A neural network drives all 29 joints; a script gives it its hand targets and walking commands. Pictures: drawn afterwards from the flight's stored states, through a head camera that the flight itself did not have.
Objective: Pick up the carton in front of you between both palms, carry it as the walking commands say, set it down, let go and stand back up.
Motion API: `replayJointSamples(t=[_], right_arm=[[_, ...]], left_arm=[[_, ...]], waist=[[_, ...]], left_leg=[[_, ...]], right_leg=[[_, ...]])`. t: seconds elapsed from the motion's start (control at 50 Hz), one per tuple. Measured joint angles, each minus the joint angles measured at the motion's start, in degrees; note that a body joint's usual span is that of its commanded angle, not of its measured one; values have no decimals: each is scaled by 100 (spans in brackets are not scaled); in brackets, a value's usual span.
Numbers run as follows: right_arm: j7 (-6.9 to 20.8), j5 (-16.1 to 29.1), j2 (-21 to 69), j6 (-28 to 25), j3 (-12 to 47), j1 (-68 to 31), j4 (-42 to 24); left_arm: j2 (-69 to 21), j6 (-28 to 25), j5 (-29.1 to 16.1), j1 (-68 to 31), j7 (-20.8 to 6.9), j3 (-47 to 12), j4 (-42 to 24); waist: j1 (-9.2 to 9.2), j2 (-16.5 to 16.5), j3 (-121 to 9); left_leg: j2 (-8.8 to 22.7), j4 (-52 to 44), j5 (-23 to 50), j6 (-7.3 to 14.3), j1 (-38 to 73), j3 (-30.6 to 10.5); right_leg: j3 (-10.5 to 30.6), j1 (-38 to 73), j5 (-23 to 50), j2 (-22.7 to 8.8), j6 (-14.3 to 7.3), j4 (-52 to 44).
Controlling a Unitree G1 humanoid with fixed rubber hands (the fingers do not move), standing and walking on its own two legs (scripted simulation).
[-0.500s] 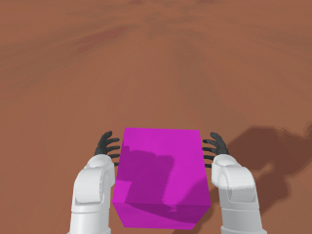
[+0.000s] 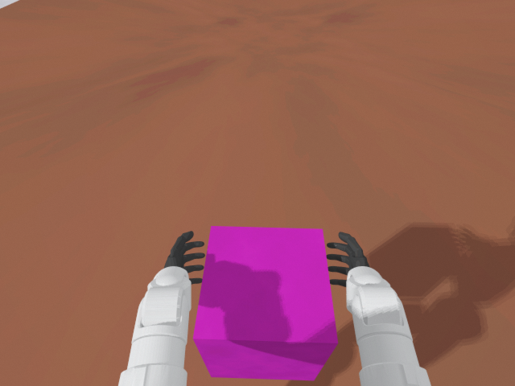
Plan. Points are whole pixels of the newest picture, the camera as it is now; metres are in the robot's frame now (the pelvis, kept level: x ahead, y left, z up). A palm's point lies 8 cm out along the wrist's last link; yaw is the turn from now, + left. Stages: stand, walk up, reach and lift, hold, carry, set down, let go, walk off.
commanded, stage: carry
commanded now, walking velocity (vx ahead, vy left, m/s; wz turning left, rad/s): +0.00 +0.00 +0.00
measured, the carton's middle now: (264, 306) +0.30 +0.00 -0.11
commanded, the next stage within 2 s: none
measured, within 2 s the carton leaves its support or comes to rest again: neither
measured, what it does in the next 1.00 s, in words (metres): stands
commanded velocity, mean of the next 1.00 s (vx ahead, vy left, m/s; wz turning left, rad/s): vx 0.11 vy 0.00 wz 0.00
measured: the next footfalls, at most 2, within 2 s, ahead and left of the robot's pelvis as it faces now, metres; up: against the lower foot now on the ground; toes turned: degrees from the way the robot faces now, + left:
right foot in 1.50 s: +0.36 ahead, -0.12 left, +0.00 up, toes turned -5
left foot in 1.80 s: +0.43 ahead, +0.10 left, +0.00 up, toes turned -20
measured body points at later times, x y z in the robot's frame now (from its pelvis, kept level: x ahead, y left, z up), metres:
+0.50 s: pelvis -0.01 -0.01 +0.00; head -0.03 -0.01 +0.45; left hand +0.29 +0.14 +0.03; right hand +0.29 -0.16 +0.02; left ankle +0.09 +0.11 -0.73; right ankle -0.08 -0.09 -0.73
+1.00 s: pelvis +0.01 -0.02 +0.01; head -0.02 +0.00 +0.45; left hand +0.30 +0.14 +0.03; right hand +0.30 -0.16 +0.03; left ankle +0.07 +0.11 -0.72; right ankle -0.08 -0.09 -0.73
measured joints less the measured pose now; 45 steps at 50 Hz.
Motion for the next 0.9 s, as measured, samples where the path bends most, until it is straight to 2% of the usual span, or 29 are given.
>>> replayJointSamples(t=[0.1,0.24,0.42,0.9], right_arm=[[-47,101,6,-189,-11,-30,-115],[-61,160,2,59,94,-3,-484],[-30,98,-10,163,70,57,-396],[-54,108,-12,141,94,79,-430]], left_arm=[[-3,-186,-94,-20,55,10,-109],[9,89,-184,52,92,-83,-529],[15,235,-139,81,56,-138,-435],[20,228,-162,114,70,-156,-471]], waist=[[-11,-4,118],[10,-35,111],[28,-30,67],[34,-42,96]], left_leg=[[23,-31,85,-7,-59,-12],[41,-27,127,-27,-125,-20],[66,-13,139,-60,-115,-44],[114,-45,150,-132,-100,-69]], right_leg=[[-7,-105,20,19,-33,73],[-11,-212,-1,26,-67,172],[-30,-205,-17,46,-99,206],[-71,-186,-17,83,-163,183]])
